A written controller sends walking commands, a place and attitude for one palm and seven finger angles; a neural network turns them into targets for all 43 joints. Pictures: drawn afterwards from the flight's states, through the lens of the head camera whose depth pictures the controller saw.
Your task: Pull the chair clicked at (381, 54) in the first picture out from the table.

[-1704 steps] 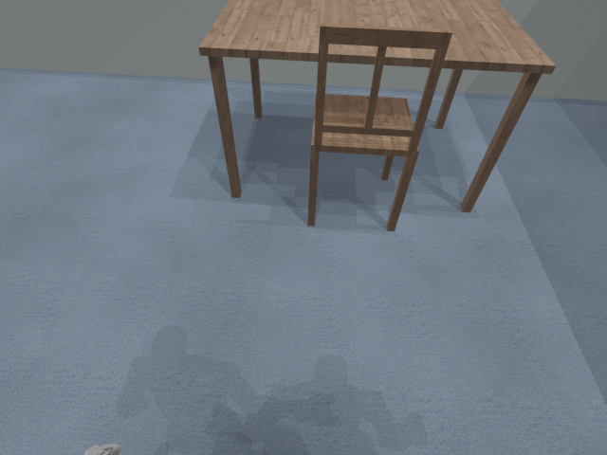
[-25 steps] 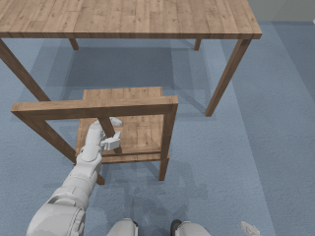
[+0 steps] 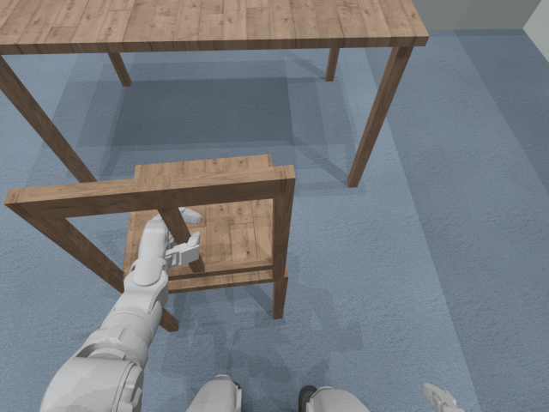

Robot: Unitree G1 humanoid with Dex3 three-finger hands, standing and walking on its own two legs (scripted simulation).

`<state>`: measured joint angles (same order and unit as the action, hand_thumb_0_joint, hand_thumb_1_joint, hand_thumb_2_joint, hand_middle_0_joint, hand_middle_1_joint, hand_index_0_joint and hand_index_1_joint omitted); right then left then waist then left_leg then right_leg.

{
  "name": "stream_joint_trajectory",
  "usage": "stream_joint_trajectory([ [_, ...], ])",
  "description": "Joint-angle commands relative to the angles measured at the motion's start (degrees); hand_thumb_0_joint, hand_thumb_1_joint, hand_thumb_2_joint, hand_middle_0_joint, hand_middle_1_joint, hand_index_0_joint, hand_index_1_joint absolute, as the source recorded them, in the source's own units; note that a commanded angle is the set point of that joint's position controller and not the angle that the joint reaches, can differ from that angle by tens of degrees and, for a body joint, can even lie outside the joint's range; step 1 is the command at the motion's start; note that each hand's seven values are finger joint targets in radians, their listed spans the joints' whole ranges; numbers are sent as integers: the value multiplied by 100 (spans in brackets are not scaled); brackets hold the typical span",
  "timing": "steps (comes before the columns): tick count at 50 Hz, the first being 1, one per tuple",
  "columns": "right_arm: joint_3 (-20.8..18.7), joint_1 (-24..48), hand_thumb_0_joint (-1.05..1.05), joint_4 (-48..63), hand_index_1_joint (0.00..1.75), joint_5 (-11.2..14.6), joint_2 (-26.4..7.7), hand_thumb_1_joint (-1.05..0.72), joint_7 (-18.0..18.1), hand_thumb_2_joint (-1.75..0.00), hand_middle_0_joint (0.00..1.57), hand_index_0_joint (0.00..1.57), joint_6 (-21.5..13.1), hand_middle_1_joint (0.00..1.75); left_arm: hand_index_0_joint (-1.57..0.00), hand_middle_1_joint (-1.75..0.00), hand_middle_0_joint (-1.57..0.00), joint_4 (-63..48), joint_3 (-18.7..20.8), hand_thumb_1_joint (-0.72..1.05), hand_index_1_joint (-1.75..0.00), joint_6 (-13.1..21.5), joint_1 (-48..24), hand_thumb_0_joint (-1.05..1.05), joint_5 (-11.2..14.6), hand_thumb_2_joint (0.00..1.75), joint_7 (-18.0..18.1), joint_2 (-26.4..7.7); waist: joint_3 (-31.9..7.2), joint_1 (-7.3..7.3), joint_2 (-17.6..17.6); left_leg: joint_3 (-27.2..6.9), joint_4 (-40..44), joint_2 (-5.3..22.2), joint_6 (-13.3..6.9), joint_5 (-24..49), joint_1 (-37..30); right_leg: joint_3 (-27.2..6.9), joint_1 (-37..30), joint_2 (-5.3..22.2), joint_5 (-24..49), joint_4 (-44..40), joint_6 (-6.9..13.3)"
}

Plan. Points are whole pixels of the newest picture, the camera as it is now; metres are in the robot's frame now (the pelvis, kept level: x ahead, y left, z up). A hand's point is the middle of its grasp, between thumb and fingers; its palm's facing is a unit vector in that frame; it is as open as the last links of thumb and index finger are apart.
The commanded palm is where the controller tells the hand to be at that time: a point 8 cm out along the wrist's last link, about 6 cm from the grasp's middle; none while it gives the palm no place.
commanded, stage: step backward, pulling the chair out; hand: left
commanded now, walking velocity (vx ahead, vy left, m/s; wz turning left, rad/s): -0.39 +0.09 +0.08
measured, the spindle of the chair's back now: (185, 242) +0.39 +0.16 -0.09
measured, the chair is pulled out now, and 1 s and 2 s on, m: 0.41 0.62 0.65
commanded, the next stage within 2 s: stop walking, hand still on the chair in 0.74 s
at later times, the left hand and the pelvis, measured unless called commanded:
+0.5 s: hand (187, 314) +0.26 +0.13 -0.06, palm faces +0.05 -0.98 -0.17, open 5.5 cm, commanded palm +0.25 +0.18 -0.06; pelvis -0.11 -0.01 +0.00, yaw +0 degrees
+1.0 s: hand (179, 388) +0.16 +0.13 -0.06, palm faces +0.06 -0.98 -0.17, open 5.5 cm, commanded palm +0.14 +0.18 -0.04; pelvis -0.17 -0.01 +0.00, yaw +1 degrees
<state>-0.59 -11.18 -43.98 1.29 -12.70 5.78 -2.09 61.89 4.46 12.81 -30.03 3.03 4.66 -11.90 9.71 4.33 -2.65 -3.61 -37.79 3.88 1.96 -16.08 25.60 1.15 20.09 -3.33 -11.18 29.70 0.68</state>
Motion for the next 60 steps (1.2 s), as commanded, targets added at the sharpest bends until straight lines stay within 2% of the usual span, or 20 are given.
stream_joint_trajectory([
  [1, -249, -148, 0, 444, 30, 8, -970, -90, 185, -90, 20, 20, -159, 30, -50, -145, -50, -958, 43, 90, -145, 215, -1373, 0, -147, 90, 68, -1202, -2608, -217, 735, -220, -795, -223, -15, -905, -608, -1121, -934, 2042, 1800, -834, 597],
  [4, -198, -342, 0, 402, 30, -10, -1066, -90, 232, -90, 20, 20, -186, 30, -50, -145, -50, -1002, -115, 90, -145, 174, -1367, 0, -106, 90, 50, -886, -2532, -158, 682, -434, 999, 182, -234, 926, -994, -435, -939, 1273, 1374, -315, 107],
  [6, -231, -218, 0, 524, 30, -29, -1095, -90, 176, -90, 20, 20, -150, 30, -50, -145, -50, -1349, -253, 90, -145, 269, -1674, 0, -48, 90, 6, -766, -2505, -210, -607, -1195, 1626, 1034, -715, 2307, -1076, -159, -789, 509, 188, 586, -174],
  [8, -207, -192, 0, 548, 30, -149, -908, -90, 95, -90, 20, 20, -131, 30, -50, -145, -50, -1497, -319, 90, -145, 258, -1954, 0, -109, 90, -2, -596, -2565, -239, -1362, -1584, 1576, 1435, -1032, 2842, -1145, -280, -395, 433, -1375, 1384, -86],
  [12, -330, -613, 0, 278, 30, -129, -1019, -90, -33, -90, 20, 20, -248, 30, -50, -145, -50, -1153, -341, 90, -145, 289, -1832, 0, -141, 90, -15, -517, -2815, -139, -855, -1228, 655, 1286, -930, 4859, -2632, -291, -127, 348, -757, 134, -97],
  [15, -318, -515, 0, 273, 30, -135, -992, -90, -78, -90, 20, 20, -305, 30, -50, -145, -50, -1170, -235, 90, -145, 372, -1827, 0, -242, 90, -40, -728, -2790, -165, -1186, -947, 515, 1072, -733, 4388, -2279, -305, -530, 426, 89, -387, -63],
  [17, -388, -428, 0, 314, 30, -53, -1032, -90, -40, -90, 20, 20, -287, 30, -50, -145, -50, -1093, 7, 90, -145, 355, -1633, 0, -244, 90, -23, -1038, -2921, -175, -578, -619, 505, 816, -472, 3050, -1386, -355, -1195, 560, 909, -317, -23],
  [20, -349, -207, 0, 486, 30, 52, -885, -90, 84, -90, 20, 20, -297, 30, -50, -145, -50, -1207, 131, 90, -145, 416, -1617, 0, -194, 90, 49, -1404, -2974, -137, 712, 143, -586, -147, -5, -8, -823, -1396, -1100, 1881, 1590, -869, 414],
  [22, -263, -25, 0, 444, 30, 14, -910, -90, 138, -90, 20, 20, -273, 30, -50, -145, -50, -976, 173, 90, -145, 278, -1412, 0, -167, 90, 79, -1405, -2721, -285, 624, -181, -1264, -276, 43, -916, -487, -1431, -849, 2270, 1367, -890, 780],
  [26, -137, -195, 0, 279, 30, -12, -1011, -90, 206, -90, 20, 20, -294, 30, -50, -145, -50, -848, 130, 90, -145, 133, -1392, 0, -108, 90, 82, -1230, -2303, -215, 923, -319, 373, -74, -96, -173, -792, -623, -905, 1701, 1629, -386, 351],
  [28, -219, -323, 0, 381, 30, -7, -1186, -90, 207, -90, 20, 20, -255, 30, -50, -145, -50, -963, -99, 90, -145, 150, -1504, 0, -58, 90, 43, -884, -2397, -261, 137, -964, 1290, 669, -492, 2009, -1107, -212, -715, 741, 635, 170, -131],
  [31, -158, -205, 0, 483, 30, -80, -979, -90, 124, -90, 20, 20, -185, 30, -50, -145, -50, -1304, -374, 90, -145, 148, -2058, 0, -37, 90, -31, -577, -2465, -287, -1359, -1560, 1535, 1262, -952, 1935, -963, -216, -486, 476, -1250, 1047, -108],
  [34, -230, -564, 0, 350, 30, -54, -1036, -90, 56, -90, 20, 20, -221, 30, -50, -145, -50, -949, -286, 90, -145, 115, -1768, 0, -35, 90, -48, -582, -2642, -287, -814, -1310, 795, 1128, -909, 3243, -1706, -288, -521, 422, -697, 161, -120],
  [37, -236, -459, 0, 377, 30, 48, -1053, -90, 58, -90, 20, 20, -261, 30, -50, -145, -50, -811, -187, 90, -145, 69, -1813, 0, -86, 90, -85, -853, -2639, -272, -495, -780, 727, 792, -547, 2229, -1075, -379, -1191, 631, 352, -210, -75],
  [40, -195, -288, 0, 566, 30, 112, -987, -90, 94, -90, 20, 20, -307, 30, -50, -145, -50, -814, -63, 90, -145, 88, -1708, 0, -60, 90, -7, -1132, -2188, -351, -50, -318, 539, 225, -260, -703, -171, -1117, -611, 1213, -1636, -644, 193],
  [43, -188, -397, 0, 619, 30, 53, -929, -90, 82, -90, 20, 20, -259, 30, -50, -145, -50, -1562, 94, 90, -145, 98, -1307, 0, -121, 90, 102, -1320, -2425, -335, 860, 90, -836, -389, -53, -895, -1281, -1655, 220, 2146, -2482, -1605, 583],
  [46, -64, -188, 0, 602, 30, 3, -836, -90, 104, -90, 20, 20, -258, 30, -50, -145, -50, -1831, 92, 90, -145, -43, -1038, 0, -97, 90, 107, -1110, -2291, -213, 907, -94, 40, -243, -225, -765, -1496, -855, 27, 1734, -2013, -1142, 349],
  [50, 7, 40, 0, 904, 30, 14, -796, -90, 97, -90, 20, 20, -228, 30, -50, -145, -50, -2481, -213, 90, -145, -21, -742, 0, -101, 90, 51, -591, -1962, -387, -592, -1425, 2246, 740, -776, -1620, -281, -248, -1112, 564, -1537, 420, -120],
  [52, -21, -12, 0, 933, 30, 27, -769, -90, 122, -90, 20, 20, -205, 30, -50, -145, -50, -2600, -238, 90, -145, -94, -542, 0, -79, 90, 32, -561, -1820, -383, -1010, -1317, 2287, 798, -935, -1330, -131, -184, -1407, 474, -946, 677, -162],
  [60, -46, -97, 0, 837, 30, -14, -697, -90, 60, -90, 20, 20, -358, 30, -50, -145, -50, -2804, -220, 90, -145, -145, 326, 0, -236, 90, 84, -640, -1702, -361, 205, -190, 1459, -33, -335, -713, -1090, -832, -917, 949, -1419, -1141, -23],
])
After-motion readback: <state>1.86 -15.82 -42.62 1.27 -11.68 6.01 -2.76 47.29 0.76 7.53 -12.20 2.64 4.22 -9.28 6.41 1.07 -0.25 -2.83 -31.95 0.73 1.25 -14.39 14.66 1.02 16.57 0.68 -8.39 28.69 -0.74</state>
